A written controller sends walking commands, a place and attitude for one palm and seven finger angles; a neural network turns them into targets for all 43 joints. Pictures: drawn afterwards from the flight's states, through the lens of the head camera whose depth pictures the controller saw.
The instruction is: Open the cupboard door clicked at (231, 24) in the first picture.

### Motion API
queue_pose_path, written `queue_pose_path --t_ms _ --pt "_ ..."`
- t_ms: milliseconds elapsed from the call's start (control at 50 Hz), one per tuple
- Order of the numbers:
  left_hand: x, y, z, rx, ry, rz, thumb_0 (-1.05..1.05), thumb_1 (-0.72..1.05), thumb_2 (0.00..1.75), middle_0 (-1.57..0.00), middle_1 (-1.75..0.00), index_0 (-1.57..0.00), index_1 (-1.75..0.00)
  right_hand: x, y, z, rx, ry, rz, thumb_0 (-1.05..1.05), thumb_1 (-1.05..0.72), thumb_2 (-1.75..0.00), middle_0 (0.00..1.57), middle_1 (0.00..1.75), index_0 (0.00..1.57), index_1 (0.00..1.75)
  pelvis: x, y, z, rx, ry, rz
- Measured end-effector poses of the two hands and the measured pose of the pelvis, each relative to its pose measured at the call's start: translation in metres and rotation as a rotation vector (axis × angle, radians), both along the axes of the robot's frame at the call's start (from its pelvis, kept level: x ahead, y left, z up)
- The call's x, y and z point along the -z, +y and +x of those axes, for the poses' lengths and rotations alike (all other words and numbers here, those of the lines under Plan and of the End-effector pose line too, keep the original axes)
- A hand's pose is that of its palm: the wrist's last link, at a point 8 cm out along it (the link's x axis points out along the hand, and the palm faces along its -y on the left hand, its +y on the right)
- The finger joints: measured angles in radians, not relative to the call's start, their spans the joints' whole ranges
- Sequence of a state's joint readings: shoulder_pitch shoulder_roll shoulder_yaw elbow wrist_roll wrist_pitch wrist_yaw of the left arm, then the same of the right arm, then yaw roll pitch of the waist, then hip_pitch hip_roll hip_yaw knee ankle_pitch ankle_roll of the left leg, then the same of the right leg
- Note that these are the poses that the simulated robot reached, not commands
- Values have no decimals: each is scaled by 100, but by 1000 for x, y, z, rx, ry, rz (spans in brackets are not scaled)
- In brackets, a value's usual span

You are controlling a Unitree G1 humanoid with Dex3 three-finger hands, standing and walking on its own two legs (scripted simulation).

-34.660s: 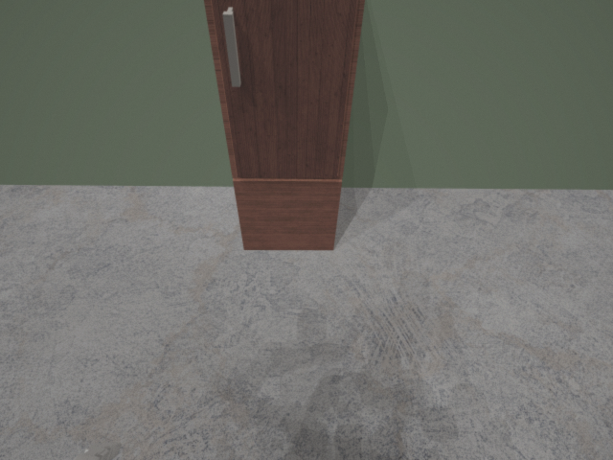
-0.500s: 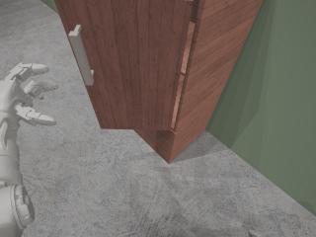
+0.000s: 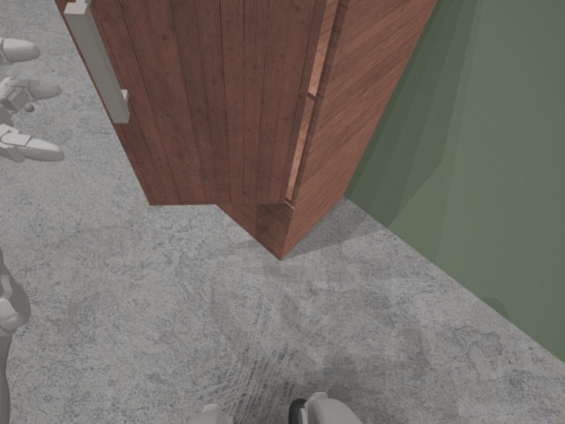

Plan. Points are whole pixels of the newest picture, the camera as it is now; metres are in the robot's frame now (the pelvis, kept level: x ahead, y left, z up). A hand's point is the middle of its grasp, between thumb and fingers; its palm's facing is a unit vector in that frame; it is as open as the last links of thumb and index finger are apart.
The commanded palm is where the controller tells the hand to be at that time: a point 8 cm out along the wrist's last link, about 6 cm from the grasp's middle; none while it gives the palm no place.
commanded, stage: move the hooked fingers beside the handle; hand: left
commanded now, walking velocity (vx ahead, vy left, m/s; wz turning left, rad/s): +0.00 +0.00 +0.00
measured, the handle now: (105, 62) +0.59 +0.22 +0.12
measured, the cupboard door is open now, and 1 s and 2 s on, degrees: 46 46 46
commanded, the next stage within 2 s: slide the fingers in behind the handle in 1.08 s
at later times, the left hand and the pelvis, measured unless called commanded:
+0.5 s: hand (36, 82) +0.53 +0.29 +0.13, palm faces +0.01 -1.00 +0.01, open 14.0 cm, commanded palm +0.51 +0.33 +0.12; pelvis +0.02 +0.00 +0.00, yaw -2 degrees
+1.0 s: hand (38, 90) +0.52 +0.28 +0.13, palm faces +0.02 -1.00 +0.00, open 14.0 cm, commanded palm +0.51 +0.33 +0.12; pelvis +0.01 +0.00 -0.01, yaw -1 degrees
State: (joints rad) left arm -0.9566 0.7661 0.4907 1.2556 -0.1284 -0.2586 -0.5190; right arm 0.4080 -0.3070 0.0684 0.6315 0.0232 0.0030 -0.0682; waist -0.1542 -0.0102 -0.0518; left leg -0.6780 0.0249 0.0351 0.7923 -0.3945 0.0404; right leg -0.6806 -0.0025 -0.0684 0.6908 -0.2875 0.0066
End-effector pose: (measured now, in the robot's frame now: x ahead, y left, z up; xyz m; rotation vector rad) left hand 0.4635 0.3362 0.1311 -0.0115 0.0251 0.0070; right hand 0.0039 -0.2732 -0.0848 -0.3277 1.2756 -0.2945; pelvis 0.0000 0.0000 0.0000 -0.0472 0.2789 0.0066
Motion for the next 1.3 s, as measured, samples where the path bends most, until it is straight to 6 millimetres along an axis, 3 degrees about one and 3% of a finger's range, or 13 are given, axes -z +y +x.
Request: queue_pose_path --t_ms 200,400,580,780,900,1300 --pt "-2 3 29 -3 7 1 -1 -50 30 -29 -120 -30 -120 -4 3 -35 75 132 -2 0 -90 -89 20 30 20 30 2 0 7 12 45 -10" --pt "-3 4 49 -2 1 2 -1 -50 30 -29 -120 -30 -120 -4 9 -40 102 180 9 0 -90 -89 20 30 20 30 4 0 13 19 82 -18" --pt "7 9 42 -15 9 2 -1 -50 30 -29 -120 -30 -120 -2 10 -22 90 155 32 0 -90 -89 20 30 20 30 4 0 18 23 78 -20" --pt "3 8 33 -12 2 9 -1 -50 30 -29 -120 -30 -120 2 5 5 42 100 26 0 -90 -89 20 30 20 30 5 -1 18 3 65 -23" --pt "2 2 33 -8 0 -4 -1 -50 30 -29 -120 -30 -120 4 3 11 28 73 23 0 -90 -89 20 30 20 30 5 -2 15 2 59 -22" --pt "2 -4 38 0 -4 9 -1 -50 30 -29 -120 -30 -120 1 7 -35 86 165 28 0 -90 -89 20 30 20 30 6 -3 10 12 68 -21"
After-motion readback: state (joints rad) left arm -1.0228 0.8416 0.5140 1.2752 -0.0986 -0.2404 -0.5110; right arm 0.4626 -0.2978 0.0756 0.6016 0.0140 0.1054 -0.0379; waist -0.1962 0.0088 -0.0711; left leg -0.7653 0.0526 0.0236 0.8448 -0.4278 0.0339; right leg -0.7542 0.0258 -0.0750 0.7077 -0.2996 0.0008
